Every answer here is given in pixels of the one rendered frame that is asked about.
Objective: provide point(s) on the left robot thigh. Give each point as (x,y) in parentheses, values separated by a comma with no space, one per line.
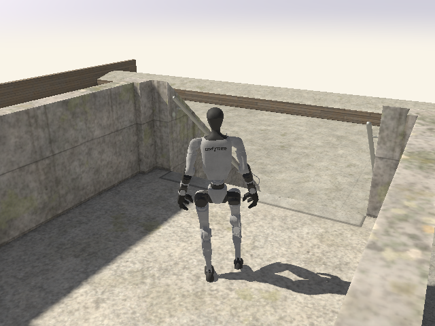
(202,209)

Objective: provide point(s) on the right robot forearm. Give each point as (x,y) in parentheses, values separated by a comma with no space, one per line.
(249,181)

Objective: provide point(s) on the right robot hand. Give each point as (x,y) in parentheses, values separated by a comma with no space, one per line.
(254,197)

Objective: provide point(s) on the robot left shin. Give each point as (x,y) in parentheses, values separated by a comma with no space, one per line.
(207,251)

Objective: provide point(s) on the left robot forearm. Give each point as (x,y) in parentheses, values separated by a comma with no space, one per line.
(185,181)

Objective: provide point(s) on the left robot hand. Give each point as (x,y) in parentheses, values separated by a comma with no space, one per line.
(181,200)

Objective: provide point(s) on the robot right upper arm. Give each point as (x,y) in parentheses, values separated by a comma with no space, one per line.
(241,154)

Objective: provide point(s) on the robot left upper arm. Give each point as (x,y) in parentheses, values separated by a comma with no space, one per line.
(191,156)

